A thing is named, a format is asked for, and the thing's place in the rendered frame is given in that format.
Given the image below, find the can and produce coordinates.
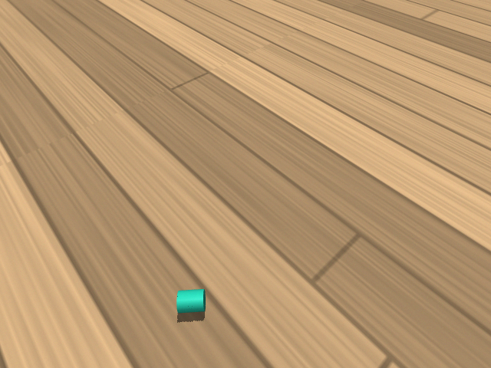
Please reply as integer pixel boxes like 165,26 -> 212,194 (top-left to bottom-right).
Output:
176,289 -> 206,313

